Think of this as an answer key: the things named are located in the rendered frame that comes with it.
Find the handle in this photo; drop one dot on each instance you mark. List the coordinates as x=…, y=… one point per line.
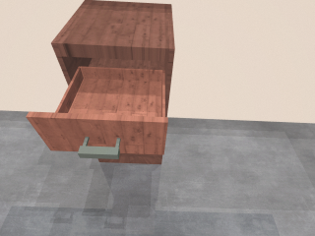
x=86, y=151

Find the drawer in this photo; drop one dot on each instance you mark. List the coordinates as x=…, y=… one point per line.
x=105, y=104

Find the cabinet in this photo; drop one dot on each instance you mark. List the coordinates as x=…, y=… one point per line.
x=118, y=34

